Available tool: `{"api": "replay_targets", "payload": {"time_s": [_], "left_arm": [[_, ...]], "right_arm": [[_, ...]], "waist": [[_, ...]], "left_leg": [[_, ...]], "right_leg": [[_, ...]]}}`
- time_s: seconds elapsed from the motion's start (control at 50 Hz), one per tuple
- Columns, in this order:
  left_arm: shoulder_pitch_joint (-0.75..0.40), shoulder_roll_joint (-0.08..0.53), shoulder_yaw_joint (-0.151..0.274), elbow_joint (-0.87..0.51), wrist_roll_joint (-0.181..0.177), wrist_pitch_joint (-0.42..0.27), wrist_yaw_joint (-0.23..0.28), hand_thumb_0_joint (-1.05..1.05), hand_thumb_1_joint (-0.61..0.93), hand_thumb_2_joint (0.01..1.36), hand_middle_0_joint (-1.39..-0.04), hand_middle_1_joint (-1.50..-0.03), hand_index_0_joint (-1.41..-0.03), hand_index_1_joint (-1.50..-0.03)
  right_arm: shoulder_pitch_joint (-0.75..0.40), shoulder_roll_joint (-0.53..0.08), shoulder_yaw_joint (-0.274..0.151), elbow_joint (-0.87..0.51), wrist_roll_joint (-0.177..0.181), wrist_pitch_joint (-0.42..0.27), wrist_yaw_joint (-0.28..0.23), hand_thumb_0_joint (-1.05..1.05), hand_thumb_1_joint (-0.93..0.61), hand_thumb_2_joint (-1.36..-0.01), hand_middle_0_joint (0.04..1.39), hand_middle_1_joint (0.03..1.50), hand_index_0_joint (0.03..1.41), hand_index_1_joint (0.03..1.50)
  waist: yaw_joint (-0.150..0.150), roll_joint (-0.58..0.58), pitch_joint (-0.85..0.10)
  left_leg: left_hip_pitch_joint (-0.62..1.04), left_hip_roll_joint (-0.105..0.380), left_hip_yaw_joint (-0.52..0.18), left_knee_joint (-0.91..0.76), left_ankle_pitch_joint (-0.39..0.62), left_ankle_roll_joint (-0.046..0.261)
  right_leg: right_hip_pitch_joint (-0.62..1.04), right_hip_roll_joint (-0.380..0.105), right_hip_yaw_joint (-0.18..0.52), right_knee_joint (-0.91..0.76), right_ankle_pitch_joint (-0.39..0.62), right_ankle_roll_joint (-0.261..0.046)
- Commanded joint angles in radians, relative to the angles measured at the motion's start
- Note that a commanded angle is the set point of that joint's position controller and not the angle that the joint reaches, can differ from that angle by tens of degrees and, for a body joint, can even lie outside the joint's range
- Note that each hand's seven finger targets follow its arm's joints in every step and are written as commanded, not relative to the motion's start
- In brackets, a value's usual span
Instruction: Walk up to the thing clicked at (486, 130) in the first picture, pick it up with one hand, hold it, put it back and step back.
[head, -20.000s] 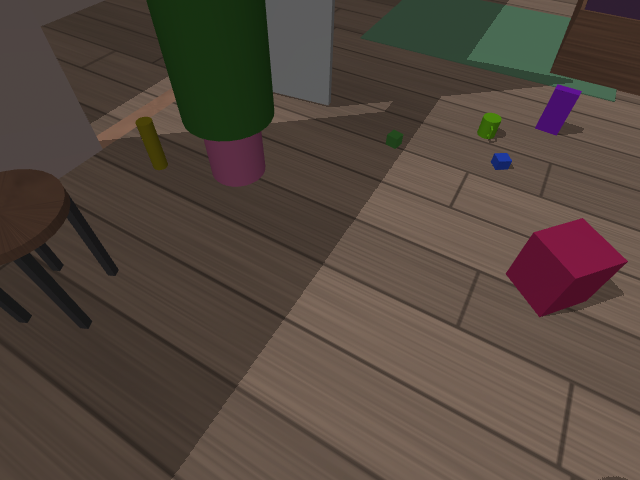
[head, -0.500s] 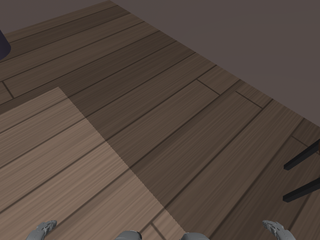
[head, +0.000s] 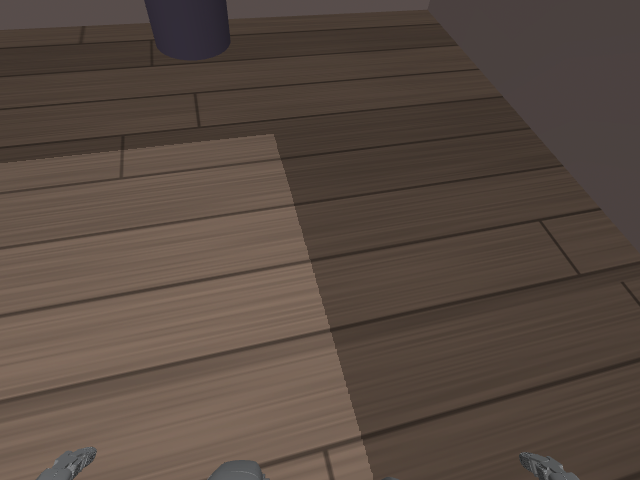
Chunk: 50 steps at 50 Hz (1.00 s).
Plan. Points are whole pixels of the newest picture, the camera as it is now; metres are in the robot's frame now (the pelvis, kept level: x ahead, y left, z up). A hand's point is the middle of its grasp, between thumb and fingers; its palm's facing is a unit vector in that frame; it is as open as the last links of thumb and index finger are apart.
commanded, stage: walk up
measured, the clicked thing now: out of the picture -2.01 -0.52 -0.70
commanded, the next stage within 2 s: none
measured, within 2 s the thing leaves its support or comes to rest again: neither
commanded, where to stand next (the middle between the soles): +0.08 +0.04 m, yaw +85 degrees
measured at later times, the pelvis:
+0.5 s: pelvis +0.04 -0.07 +0.01, yaw +30 degrees
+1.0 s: pelvis +0.04 -0.03 +0.00, yaw +53 degrees
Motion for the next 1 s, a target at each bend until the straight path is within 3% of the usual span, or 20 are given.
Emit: {"api": "replay_targets", "payload": {"time_s": [0.0,0.06,0.2,0.26,0.28,0.3,0.32,0.34,0.36,0.42,0.46,0.52,0.66,0.72,0.74,0.76,0.78,0.8,0.86,0.98], "left_arm": [[-0.129,0.178,0.045,-0.169,-0.005,-0.037,-0.002,0.000,0.900,0.900,-0.200,-0.300,-0.200,-0.300],[-0.044,0.169,0.045,-0.118,-0.018,-0.043,-0.002,0.000,0.900,0.900,-0.200,-0.300,-0.200,-0.300],[-0.026,0.134,0.041,-0.114,-0.034,-0.043,0.035,0.000,0.900,0.900,-0.200,-0.300,-0.200,-0.300],[0.059,0.154,0.056,-0.077,-0.035,-0.051,0.053,0.000,0.900,0.900,-0.200,-0.300,-0.200,-0.300],[0.113,0.220,0.075,-0.068,-0.020,-0.054,0.061,0.000,0.900,0.900,-0.200,-0.300,-0.200,-0.300],[0.035,0.283,0.083,-0.096,-0.001,-0.055,0.068,0.000,0.900,0.900,-0.200,-0.300,-0.200,-0.300],[-0.082,0.266,0.081,-0.127,0.002,-0.049,0.063,0.000,0.900,0.900,-0.200,-0.300,-0.200,-0.300],[-0.123,0.280,0.084,-0.137,0.004,-0.053,0.057,0.000,0.900,0.900,-0.200,-0.300,-0.200,-0.300],[-0.140,0.233,0.074,-0.138,0.002,-0.061,0.054,0.000,0.900,0.900,-0.200,-0.300,-0.200,-0.300],[-0.092,0.188,0.059,-0.093,-0.006,-0.072,0.058,0.000,0.900,0.900,-0.200,-0.300,-0.200,-0.300],[-0.038,0.197,0.066,-0.088,-0.006,-0.072,0.053,0.000,0.900,0.900,-0.200,-0.300,-0.200,-0.300],[-0.018,0.213,0.075,-0.109,0.002,-0.071,0.042,0.000,0.900,0.900,-0.200,-0.300,-0.200,-0.300],[-0.056,0.261,0.086,-0.139,0.012,-0.060,0.016,0.000,0.900,0.900,-0.200,-0.300,-0.200,-0.300],[-0.010,0.232,0.072,-0.129,-0.005,-0.041,0.006,0.000,0.900,0.900,-0.200,-0.300,-0.200,-0.300],[-0.006,0.201,0.040,-0.114,-0.017,-0.031,0.006,0.000,0.900,0.900,-0.200,-0.300,-0.200,-0.300],[0.007,0.130,0.018,-0.131,-0.024,-0.025,0.005,0.000,0.900,0.900,-0.200,-0.300,-0.200,-0.300],[-0.009,0.157,0.024,-0.150,-0.022,-0.021,0.012,0.000,0.900,0.900,-0.200,-0.300,-0.200,-0.300],[-0.102,0.224,0.038,-0.154,-0.016,-0.028,0.020,0.000,0.900,0.900,-0.200,-0.300,-0.200,-0.300],[0.043,0.204,0.028,-0.076,-0.024,-0.030,0.019,0.000,0.900,0.900,-0.200,-0.300,-0.200,-0.300],[0.008,0.179,0.024,-0.085,-0.016,-0.041,0.042,0.000,0.900,0.900,-0.200,-0.300,-0.200,-0.300]], "right_arm": [[0.111,-0.396,-0.128,-0.104,0.002,-0.033,-0.046,0.000,-0.900,-0.900,0.200,0.300,0.200,0.300],[0.014,-0.282,-0.080,-0.144,0.006,-0.031,-0.055,0.000,-0.900,-0.900,0.200,0.300,0.200,0.300],[-0.010,-0.282,-0.092,-0.196,-0.021,-0.027,-0.046,0.000,-0.900,-0.900,0.200,0.300,0.200,0.300],[-0.058,-0.235,-0.076,-0.229,-0.004,-0.018,-0.045,0.000,-0.900,-0.900,0.200,0.300,0.200,0.300],[-0.043,-0.182,-0.061,-0.238,0.005,-0.018,-0.046,0.000,-0.900,-0.900,0.200,0.300,0.200,0.300],[0.037,-0.166,-0.058,-0.220,-0.001,-0.013,-0.052,0.000,-0.900,-0.900,0.200,0.300,0.200,0.300],[0.110,-0.240,-0.080,-0.179,-0.008,-0.002,-0.055,0.000,-0.900,-0.900,0.200,0.300,0.200,0.300],[0.119,-0.276,-0.095,-0.171,-0.011,0.002,-0.050,0.000,-0.900,-0.900,0.200,0.300,0.200,0.300],[0.096,-0.298,-0.105,-0.148,-0.010,0.002,-0.046,0.000,-0.900,-0.900,0.200,0.300,0.200,0.300],[0.086,-0.241,-0.089,-0.131,-0.013,0.000,-0.011,0.000,-0.900,-0.900,0.200,0.300,0.200,0.300],[0.058,-0.217,-0.076,-0.136,-0.011,0.001,0.002,0.000,-0.900,-0.900,0.200,0.300,0.200,0.300],[-0.011,-0.220,-0.075,-0.149,-0.009,0.001,0.006,0.000,-0.900,-0.900,0.200,0.300,0.200,0.300],[0.021,-0.228,-0.083,-0.122,0.005,-0.019,-0.003,0.000,-0.900,-0.900,0.200,0.300,0.200,0.300],[0.105,-0.260,-0.101,-0.088,-0.004,-0.035,-0.022,0.000,-0.900,-0.900,0.200,0.300,0.200,0.300],[0.141,-0.295,-0.117,-0.068,-0.008,-0.046,-0.034,0.000,-0.900,-0.900,0.200,0.300,0.200,0.300],[0.146,-0.377,-0.131,-0.083,-0.018,-0.051,-0.050,0.000,-0.900,-0.900,0.200,0.300,0.200,0.300],[0.091,-0.415,-0.132,-0.129,-0.016,-0.057,-0.056,0.000,-0.900,-0.900,0.200,0.300,0.200,0.300],[0.108,-0.418,-0.133,-0.105,-0.004,-0.051,-0.053,0.000,-0.900,-0.900,0.200,0.300,0.200,0.300],[0.018,-0.314,-0.088,-0.121,0.008,-0.056,-0.075,0.000,-0.900,-0.900,0.200,0.300,0.200,0.300],[0.079,-0.323,-0.094,-0.147,0.001,-0.069,-0.083,0.000,-0.900,-0.900,0.200,0.300,0.200,0.300]], "waist": [[-0.106,0.331,-0.108],[-0.046,0.259,-0.109],[-0.036,0.311,-0.116],[0.038,0.192,-0.183],[0.070,-0.011,-0.217],[0.013,-0.157,-0.201],[-0.026,-0.082,-0.199],[-0.051,-0.103,-0.166],[-0.056,-0.052,-0.111],[-0.047,-0.069,-0.092],[-0.010,-0.100,-0.102],[0.022,-0.123,-0.089],[-0.002,-0.094,-0.145],[-0.044,0.049,-0.205],[-0.103,0.202,-0.204],[-0.093,0.431,-0.152],[-0.079,0.352,-0.155],[-0.130,0.327,-0.134],[-0.039,0.269,-0.156],[-0.064,0.249,-0.121]], "left_leg": [[0.217,0.338,-0.782,-0.360,-0.049,0.334],[0.216,0.176,-0.446,-0.276,0.123,0.212],[-0.059,0.105,-0.474,-0.168,0.471,0.170],[-0.178,-0.012,-0.424,-0.010,0.263,0.080],[-0.300,-0.090,-0.324,0.166,0.036,0.036],[-0.360,-0.130,-0.239,0.330,-0.225,-0.008],[-0.298,-0.032,-0.195,0.444,-0.237,-0.020],[-0.286,0.002,-0.185,0.502,-0.233,-0.020],[-0.274,0.021,-0.199,0.537,-0.195,-0.028],[-0.288,0.026,-0.162,0.478,-0.046,-0.015],[-0.287,0.023,-0.119,0.413,-0.022,-0.025],[-0.322,0.052,-0.080,0.307,-0.041,-0.045],[-0.104,0.053,0.012,0.109,-0.084,-0.009],[0.120,-0.009,-0.007,-0.111,-0.076,0.035],[0.259,0.030,-0.122,-0.162,-0.039,0.062],[0.282,0.202,-0.469,-0.287,-0.002,0.134],[0.204,0.301,-0.682,-0.274,0.037,0.233],[0.069,0.315,-0.729,-0.325,0.008,0.291],[0.204,0.149,-0.368,-0.153,0.288,0.192],[0.043,0.179,-0.502,-0.124,0.432,0.234]], "right_leg": [[-0.379,0.093,0.306,0.303,-0.203,0.019],[-0.348,0.085,0.304,0.207,-0.051,0.012],[-0.050,0.182,0.266,-0.024,0.057,0.002],[0.186,0.172,0.275,-0.302,0.305,-0.026],[0.295,0.003,0.462,-0.415,0.240,-0.056],[0.227,-0.253,0.695,-0.502,0.213,-0.116],[0.126,-0.333,0.734,-0.534,0.037,-0.197],[0.065,-0.368,0.763,-0.524,0.028,-0.266],[0.020,-0.309,0.669,-0.519,0.075,-0.252],[0.081,-0.125,0.360,-0.416,0.294,-0.103],[0.150,-0.109,0.294,-0.407,0.361,-0.094],[0.219,-0.159,0.277,-0.447,0.284,-0.144],[0.087,-0.253,0.188,-0.382,0.192,-0.165],[-0.032,-0.193,0.112,-0.129,0.068,-0.093],[-0.194,-0.144,0.077,0.040,0.068,-0.036],[-0.402,0.016,0.040,0.250,-0.154,0.027],[-0.442,0.060,0.169,0.306,-0.191,0.054],[-0.349,0.053,0.240,0.321,-0.189,0.045],[-0.385,0.023,0.283,0.274,-0.059,0.031],[-0.273,0.078,0.276,0.195,-0.025,0.002]]}}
